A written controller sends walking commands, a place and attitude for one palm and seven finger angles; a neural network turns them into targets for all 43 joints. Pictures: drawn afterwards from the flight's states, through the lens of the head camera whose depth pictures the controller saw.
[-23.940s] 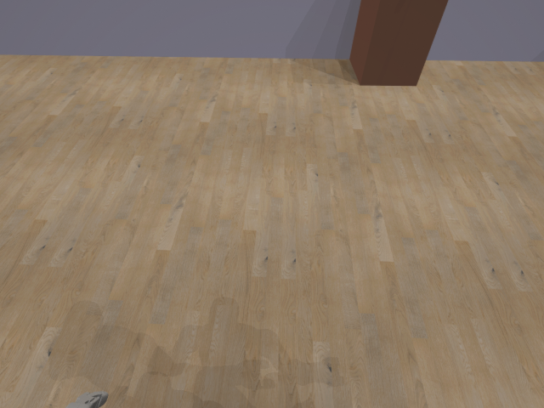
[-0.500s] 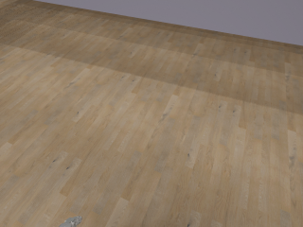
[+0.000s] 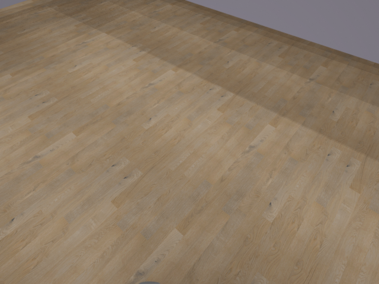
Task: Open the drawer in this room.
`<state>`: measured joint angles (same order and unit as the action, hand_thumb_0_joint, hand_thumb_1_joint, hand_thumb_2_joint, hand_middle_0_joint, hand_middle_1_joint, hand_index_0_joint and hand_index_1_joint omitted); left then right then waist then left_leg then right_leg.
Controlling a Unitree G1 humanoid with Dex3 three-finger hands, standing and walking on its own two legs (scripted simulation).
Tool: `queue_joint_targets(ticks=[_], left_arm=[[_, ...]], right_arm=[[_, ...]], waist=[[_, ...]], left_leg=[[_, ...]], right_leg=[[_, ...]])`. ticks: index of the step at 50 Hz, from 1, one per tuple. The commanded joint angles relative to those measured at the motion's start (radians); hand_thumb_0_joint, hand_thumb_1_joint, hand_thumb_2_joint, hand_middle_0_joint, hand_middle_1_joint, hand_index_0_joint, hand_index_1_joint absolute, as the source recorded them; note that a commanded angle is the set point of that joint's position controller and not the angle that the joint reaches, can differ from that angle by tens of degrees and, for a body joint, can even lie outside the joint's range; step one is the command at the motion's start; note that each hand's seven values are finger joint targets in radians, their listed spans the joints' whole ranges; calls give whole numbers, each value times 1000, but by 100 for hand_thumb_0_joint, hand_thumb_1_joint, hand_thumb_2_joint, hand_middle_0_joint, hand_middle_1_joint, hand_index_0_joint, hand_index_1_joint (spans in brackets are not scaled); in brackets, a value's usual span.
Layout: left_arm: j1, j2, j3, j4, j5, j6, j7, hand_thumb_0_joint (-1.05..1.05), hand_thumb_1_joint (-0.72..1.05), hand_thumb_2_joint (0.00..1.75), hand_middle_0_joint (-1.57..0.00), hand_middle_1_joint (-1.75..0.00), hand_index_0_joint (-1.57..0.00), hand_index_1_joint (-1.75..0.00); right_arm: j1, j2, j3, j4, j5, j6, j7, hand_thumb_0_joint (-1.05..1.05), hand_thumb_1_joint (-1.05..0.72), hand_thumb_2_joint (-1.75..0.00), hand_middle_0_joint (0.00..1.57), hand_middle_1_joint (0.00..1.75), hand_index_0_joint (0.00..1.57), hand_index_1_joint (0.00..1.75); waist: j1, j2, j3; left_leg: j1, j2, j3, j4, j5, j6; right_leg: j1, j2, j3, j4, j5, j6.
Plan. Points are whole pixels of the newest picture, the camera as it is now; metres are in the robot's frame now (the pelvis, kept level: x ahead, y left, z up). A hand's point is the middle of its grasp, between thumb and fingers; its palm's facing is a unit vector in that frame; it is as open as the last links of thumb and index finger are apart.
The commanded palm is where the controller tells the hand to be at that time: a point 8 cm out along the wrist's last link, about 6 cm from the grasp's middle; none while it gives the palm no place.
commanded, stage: turn or walk to find it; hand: left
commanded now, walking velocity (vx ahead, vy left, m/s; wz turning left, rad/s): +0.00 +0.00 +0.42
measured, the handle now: out of the picture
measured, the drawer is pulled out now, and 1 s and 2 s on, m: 0.00 0.00 0.00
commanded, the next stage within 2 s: none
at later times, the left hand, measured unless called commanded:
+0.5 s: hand out of the picture +0.04 +0.23 -0.16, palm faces +0.22 -0.94 -0.25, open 7.4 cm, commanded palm none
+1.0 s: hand out of the picture -0.11 +0.20 -0.18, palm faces +0.48 -0.84 -0.24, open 7.4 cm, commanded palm none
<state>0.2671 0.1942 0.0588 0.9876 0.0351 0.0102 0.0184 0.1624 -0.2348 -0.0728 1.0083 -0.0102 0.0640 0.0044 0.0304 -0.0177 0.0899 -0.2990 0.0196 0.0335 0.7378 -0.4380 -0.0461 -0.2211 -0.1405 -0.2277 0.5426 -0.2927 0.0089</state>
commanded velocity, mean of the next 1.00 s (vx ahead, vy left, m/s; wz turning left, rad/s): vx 0.00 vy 0.00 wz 0.42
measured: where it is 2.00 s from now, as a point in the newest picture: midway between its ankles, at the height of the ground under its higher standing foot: outside the picture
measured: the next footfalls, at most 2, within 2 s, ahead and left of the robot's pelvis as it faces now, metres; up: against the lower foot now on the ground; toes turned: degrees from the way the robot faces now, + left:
left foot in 0.04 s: +0.02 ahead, +0.12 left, +0.00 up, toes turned +5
right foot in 0.56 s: +0.04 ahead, -0.10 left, +0.00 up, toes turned +10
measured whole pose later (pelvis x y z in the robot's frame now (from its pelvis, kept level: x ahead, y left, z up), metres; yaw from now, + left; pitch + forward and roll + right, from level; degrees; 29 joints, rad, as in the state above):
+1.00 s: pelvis -0.04 +0.01 +0.00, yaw +26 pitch -1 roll +1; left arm 0.27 0.21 0.06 0.99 0.03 0.01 0.02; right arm 0.16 -0.23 -0.07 1.00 -0.01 0.05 0.01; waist 0.03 -0.02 0.09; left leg -0.27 0.02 0.05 0.63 -0.36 -0.04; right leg -0.22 -0.15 -0.23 0.59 -0.34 0.02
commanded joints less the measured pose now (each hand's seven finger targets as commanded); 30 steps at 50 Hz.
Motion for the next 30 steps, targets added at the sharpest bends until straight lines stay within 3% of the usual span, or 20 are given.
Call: queue_joint_targets(ticks=[1, 2, 3, 4, 5, 6, 7, 9, 14, 19, 24, 25, 26, 27, 28, 29, 30], left_arm=[[27, 176, 42, -47, -23, 3, 9, 0, 90, 90, -20, -30, -20, -30], [34, 109, 27, -76, -28, 10, 3, 0, 90, 90, -20, -30, -20, -30], [-40, 106, 10, -101, -18, 20, 8, 0, 90, 90, -20, -30, -20, -30], [-61, 96, 13, -92, -17, 30, 16, 0, 90, 90, -20, -30, -20, -30], [-82, 119, 21, -78, -22, 32, 12, 0, 90, 90, -20, -30, -20, -30], [-68, 126, 25, -59, -21, 31, 4, 0, 90, 90, -20, -30, -20, -30], [-31, 124, 24, -45, -19, 28, -2, 0, 90, 90, -20, -30, -20, -30], [-21, 128, 22, -33, -17, 25, -6, 0, 90, 90, -20, -30, -20, -30], [-60, 123, 19, -61, -17, 24, -2, 0, 90, 90, -20, -30, -20, -30], [-124, 103, 13, -100, -22, 19, 1, 0, 90, 90, -20, -30, -20, -30], [-79, 98, 10, -99, -31, 7, 5, 0, 90, 90, -20, -30, -20, -30], [-45, 98, 12, -91, -31, 2, 7, 0, 90, 90, -20, -30, -20, -30], [-2, 111, 14, -80, -31, -6, 10, 0, 90, 90, -20, -30, -20, -30], [15, 159, 23, -76, -23, -17, 16, 0, 90, 90, -20, -30, -20, -30], [23, 235, 40, -79, -11, -23, 22, 0, 90, 90, -20, -30, -20, -30], [14, 241, 47, -93, -18, -23, 21, 0, 90, 90, -20, -30, -20, -30], [-31, 216, 46, -102, -19, -20, 22, 0, 90, 90, -20, -30, -20, -30]], right_arm=[[71, -113, -9, -64, 0, -55, -1, 0, -90, -90, 20, 30, 20, 30], [99, -216, -33, -72, -8, -58, -3, 0, -90, -90, 20, 30, 20, 30], [138, -252, -38, -63, -4, -46, -11, 0, -90, -90, 20, 30, 20, 30], [128, -227, -33, -49, -9, -52, -26, 0, -90, -90, 20, 30, 20, 30], [78, -202, -25, -59, -11, -49, -34, 0, -90, -90, 20, 30, 20, 30], [17, -175, -13, -74, -12, -50, -35, 0, -90, -90, 20, 30, 20, 30], [-16, -164, -7, -86, -10, -54, -34, 0, -90, -90, 20, 30, 20, 30], [-13, -156, -7, -93, -6, -61, -32, 0, -90, -90, 20, 30, 20, 30], [32, -152, -16, -89, -7, -61, -30, 0, -90, -90, 20, 30, 20, 30], [62, -154, -26, -85, -14, -53, -28, 0, -90, -90, 20, 30, 20, 30], [44, -150, -32, -94, -15, -45, -23, 0, -90, -90, 20, 30, 20, 30], [36, -145, -33, -95, -13, -44, -23, 0, -90, -90, 20, 30, 20, 30], [27, -135, -32, -99, -6, -45, -21, 0, -90, -90, 20, 30, 20, 30], [48, -92, -27, -101, 3, -49, -16, 0, -90, -90, 20, 30, 20, 30], [53, -37, -19, -122, 7, -52, -9, 0, -90, -90, 20, 30, 20, 30], [41, -81, -33, -122, -8, -34, -16, 0, -90, -90, 20, 30, 20, 30], [24, -89, -39, -107, -11, -20, -13, 0, -90, -90, 20, 30, 20, 30]], waist=[[-53, 3, -161], [-65, 293, -155], [-95, 250, -121], [-88, 303, -134], [-77, 276, -81], [-46, 219, -54], [-25, 182, -69], [-24, 151, -83], [-41, 143, -90], [-62, 158, -101], [-38, 176, -122], [-18, 161, -139], [6, 128, -160], [7, 13, -179], [13, -220, -158], [20, -219, -129], [3, -173, -72]], left_leg=[[260, 71, -52, -382, 308, 42], [358, 328, -381, -405, 616, 151], [275, 396, -388, -413, 720, 209], [260, 352, -384, -410, 740, 204], [190, 310, -339, -414, 678, 204], [157, 264, -294, -417, 635, 203], [174, 235, -253, -414, 617, 200], [182, 211, -235, -423, 595, 195], [213, 211, -290, -421, 588, 219], [200, 207, -371, -392, 601, 237], [95, 164, -416, -348, 607, 214], [66, 145, -411, -319, 589, 198], [18, 113, -389, -275, 525, 164], [-109, 46, -326, -181, 369, 107], [-265, -95, -140, 11, 14, 33], [-251, -78, -143, 209, -141, 26], [-246, -58, -162, 352, -112, 28]], right_leg=[[-63, -142, 75, 108, 252, -16], [-314, -10, 37, 302, -231, 57], [-316, 7, 122, 429, -345, 55], [-329, 15, 187, 493, -326, 59], [-321, 13, 211, 539, -263, 56], [-317, 17, 214, 568, -190, 59], [-316, 24, 204, 587, -145, 63], [-306, 26, 203, 585, -107, 71], [-314, 38, 210, 509, -108, 84], [-258, 69, 209, 356, -167, 77], [-71, 115, 188, 120, -102, 54], [-3, 117, 184, 19, -28, 51], [98, 100, 186, -120, 72, 46], [238, -15, 290, -213, 106, 16], [296, -255, 506, -247, 231, -85], [150, -348, 552, -271, 248, -171], [55, -306, 522, -281, 201, -186]])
